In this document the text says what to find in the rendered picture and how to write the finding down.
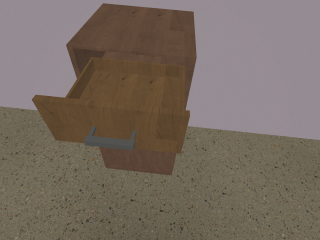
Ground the handle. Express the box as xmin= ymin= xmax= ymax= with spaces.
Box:
xmin=84 ymin=126 xmax=136 ymax=151

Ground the drawer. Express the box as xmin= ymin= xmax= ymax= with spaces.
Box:
xmin=32 ymin=57 xmax=190 ymax=154

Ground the cabinet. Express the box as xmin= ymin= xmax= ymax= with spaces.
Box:
xmin=66 ymin=3 xmax=197 ymax=175

